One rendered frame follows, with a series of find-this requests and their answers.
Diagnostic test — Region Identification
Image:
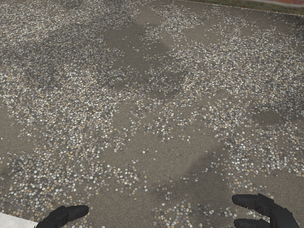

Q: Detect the right robot hand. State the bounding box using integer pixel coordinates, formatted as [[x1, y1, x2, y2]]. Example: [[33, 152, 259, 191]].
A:
[[228, 193, 299, 228]]

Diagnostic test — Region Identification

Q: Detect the left robot hand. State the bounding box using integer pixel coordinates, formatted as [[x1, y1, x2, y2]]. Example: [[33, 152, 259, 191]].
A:
[[34, 205, 89, 228]]

